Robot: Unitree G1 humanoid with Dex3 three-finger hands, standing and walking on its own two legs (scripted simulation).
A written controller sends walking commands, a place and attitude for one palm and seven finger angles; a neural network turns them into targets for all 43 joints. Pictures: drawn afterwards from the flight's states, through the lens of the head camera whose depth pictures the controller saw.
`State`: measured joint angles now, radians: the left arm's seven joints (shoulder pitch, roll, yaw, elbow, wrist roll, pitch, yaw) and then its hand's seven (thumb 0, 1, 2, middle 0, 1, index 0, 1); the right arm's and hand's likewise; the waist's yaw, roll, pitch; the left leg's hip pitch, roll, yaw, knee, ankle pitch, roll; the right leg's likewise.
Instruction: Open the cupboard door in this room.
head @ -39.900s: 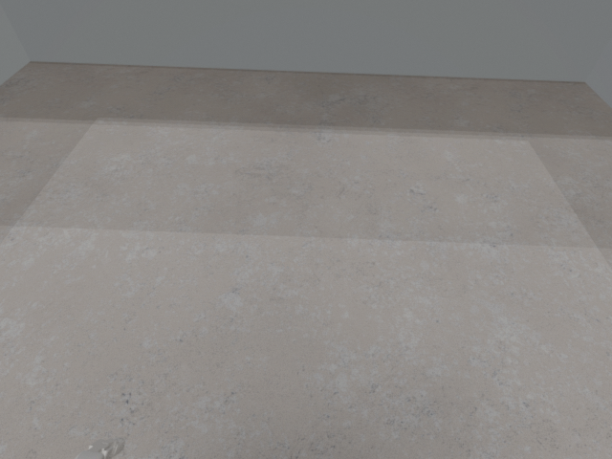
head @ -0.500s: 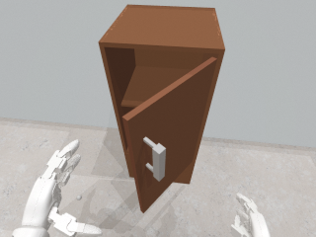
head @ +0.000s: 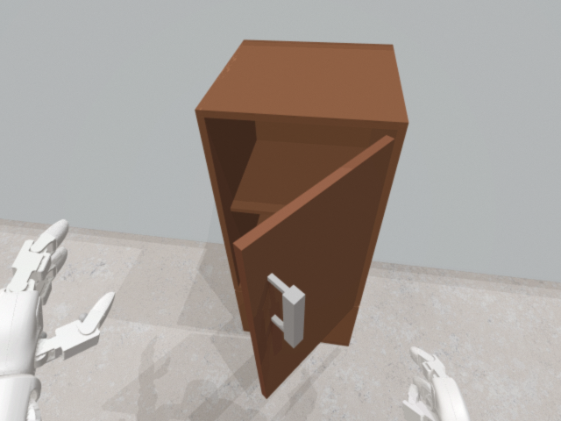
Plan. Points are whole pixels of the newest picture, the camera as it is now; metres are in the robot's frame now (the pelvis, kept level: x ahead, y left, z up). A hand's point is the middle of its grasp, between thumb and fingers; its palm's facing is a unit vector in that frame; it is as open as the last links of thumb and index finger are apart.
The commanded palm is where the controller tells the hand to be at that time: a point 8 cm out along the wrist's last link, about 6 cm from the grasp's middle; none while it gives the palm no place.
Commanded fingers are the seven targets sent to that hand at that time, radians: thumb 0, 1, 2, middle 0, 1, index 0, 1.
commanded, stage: draw the hand back to the body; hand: left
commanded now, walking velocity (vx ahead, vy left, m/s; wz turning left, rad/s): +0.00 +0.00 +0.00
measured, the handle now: (284, 310) +0.30 +0.04 -0.03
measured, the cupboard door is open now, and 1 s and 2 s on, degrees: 54 54 54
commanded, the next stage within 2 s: step back with the hand held close in 0.48 s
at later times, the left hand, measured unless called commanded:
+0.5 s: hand (83, 315) +0.18 +0.23 +0.16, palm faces +0.44 -0.80 -0.42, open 7.4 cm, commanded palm +0.13 +0.27 +0.17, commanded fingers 0.00 0.90 0.90 -0.20 -0.30 -0.20 -0.30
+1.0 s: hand (60, 333) +0.16 +0.25 +0.16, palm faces +0.33 -0.78 -0.53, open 7.4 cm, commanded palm +0.10 +0.29 +0.18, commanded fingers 0.00 0.90 0.90 -0.20 -0.30 -0.20 -0.30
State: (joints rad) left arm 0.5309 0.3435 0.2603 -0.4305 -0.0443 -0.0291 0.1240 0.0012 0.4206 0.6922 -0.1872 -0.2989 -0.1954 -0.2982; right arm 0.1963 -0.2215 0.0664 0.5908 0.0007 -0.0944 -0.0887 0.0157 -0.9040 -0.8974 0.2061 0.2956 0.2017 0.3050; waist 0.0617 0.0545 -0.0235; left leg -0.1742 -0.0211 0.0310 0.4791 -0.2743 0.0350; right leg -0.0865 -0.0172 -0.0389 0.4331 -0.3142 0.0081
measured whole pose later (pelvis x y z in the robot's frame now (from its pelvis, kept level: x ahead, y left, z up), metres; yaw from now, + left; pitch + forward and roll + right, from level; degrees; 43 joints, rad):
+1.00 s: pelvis -0.04 -0.01 +0.00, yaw +0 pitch +1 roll -1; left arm 0.59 0.44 0.39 -0.49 -0.06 -0.12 0.12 0.01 0.88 0.89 -0.21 -0.30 -0.22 -0.30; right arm 0.16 -0.24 -0.01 0.57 0.02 0.02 -0.10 0.01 -0.91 -0.90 0.20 0.30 0.20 0.30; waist 0.00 0.04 0.03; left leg -0.28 0.01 0.02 0.45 -0.18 0.02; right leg -0.20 0.01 -0.05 0.41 -0.22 -0.01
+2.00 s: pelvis -0.23 -0.01 -0.01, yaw -1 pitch +6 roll -2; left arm 0.57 0.52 0.46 -0.65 -0.08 -0.17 0.13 0.01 0.89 0.89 -0.21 -0.30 -0.21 -0.30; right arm 0.09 -0.15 0.03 0.60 -0.03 -0.10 -0.03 0.01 -0.90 -0.90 0.21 0.30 0.20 0.31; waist 0.00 -0.03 0.01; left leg -0.50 0.05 0.04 0.29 0.10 0.02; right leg -0.16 0.06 -0.02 0.53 -0.45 -0.01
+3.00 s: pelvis -0.32 +0.00 +0.00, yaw +0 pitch +0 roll -2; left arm 0.58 0.42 0.39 -0.50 -0.04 -0.19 0.15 0.01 0.88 0.89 -0.21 -0.30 -0.22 -0.30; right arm 0.22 -0.19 0.03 0.63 -0.02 -0.13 -0.09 0.02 -0.90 -0.90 0.21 0.30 0.20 0.31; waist -0.01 0.02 0.01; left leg -0.32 0.01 0.03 0.41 -0.08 0.04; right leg -0.09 0.03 -0.06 0.36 -0.26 -0.02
